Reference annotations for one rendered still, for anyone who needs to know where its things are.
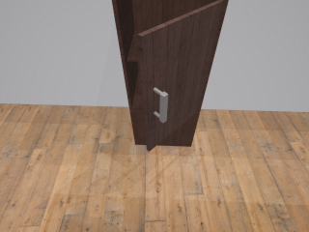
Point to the handle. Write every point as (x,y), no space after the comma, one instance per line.
(163,106)

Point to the cupboard door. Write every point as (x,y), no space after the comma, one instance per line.
(174,57)

